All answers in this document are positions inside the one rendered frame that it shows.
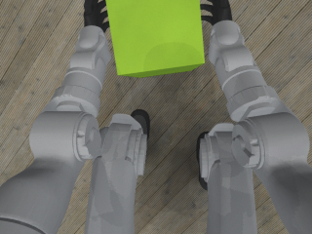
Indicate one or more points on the left robot thigh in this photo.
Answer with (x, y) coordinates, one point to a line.
(111, 202)

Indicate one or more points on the right robot hand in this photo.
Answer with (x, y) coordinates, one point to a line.
(220, 10)

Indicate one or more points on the left robot hand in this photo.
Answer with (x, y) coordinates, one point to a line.
(93, 15)

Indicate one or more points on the carton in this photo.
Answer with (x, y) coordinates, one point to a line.
(155, 37)

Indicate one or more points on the right robot forearm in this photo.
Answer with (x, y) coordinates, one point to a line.
(239, 77)

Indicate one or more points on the left robot forearm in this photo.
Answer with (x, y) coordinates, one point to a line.
(84, 77)

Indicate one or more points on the left robot shin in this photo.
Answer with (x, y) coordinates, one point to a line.
(119, 118)

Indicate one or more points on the robot right upper arm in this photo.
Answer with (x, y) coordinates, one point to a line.
(276, 146)

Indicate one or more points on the robot left upper arm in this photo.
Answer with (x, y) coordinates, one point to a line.
(35, 200)

